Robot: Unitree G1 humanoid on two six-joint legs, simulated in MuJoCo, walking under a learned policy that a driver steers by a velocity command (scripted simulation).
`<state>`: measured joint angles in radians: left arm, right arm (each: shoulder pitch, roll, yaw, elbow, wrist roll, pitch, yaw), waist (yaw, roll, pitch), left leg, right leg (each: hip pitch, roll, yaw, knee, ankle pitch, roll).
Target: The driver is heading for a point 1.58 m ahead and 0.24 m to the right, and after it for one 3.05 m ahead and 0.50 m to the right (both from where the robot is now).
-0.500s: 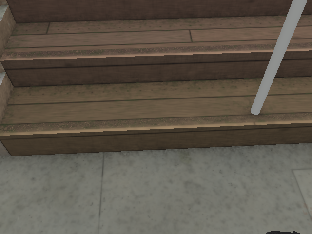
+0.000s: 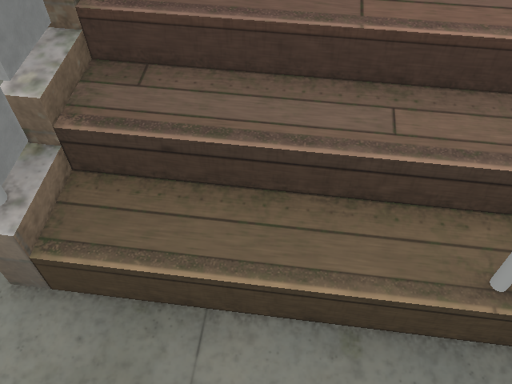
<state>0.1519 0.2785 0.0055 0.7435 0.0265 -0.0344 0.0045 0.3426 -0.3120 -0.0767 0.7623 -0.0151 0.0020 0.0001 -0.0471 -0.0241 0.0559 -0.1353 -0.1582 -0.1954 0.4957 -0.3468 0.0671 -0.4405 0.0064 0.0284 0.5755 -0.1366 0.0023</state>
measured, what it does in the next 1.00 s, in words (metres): steps on the spot: right foot, then left foot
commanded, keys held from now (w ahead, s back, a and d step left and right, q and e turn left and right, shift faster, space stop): no key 1.00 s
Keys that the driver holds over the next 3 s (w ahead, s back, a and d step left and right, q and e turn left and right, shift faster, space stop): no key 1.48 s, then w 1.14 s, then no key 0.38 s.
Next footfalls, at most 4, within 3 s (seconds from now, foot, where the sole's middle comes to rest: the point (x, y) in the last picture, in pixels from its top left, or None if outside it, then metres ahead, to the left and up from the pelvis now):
0.02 right None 0.14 -0.10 -0.77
0.36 left None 0.07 0.12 -0.77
2.20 left None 0.45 0.10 -0.77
2.76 right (296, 238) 0.78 -0.11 -0.60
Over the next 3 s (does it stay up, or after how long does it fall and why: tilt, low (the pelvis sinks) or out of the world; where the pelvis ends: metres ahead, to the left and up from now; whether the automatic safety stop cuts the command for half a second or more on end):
stays up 0.67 -0.04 0.15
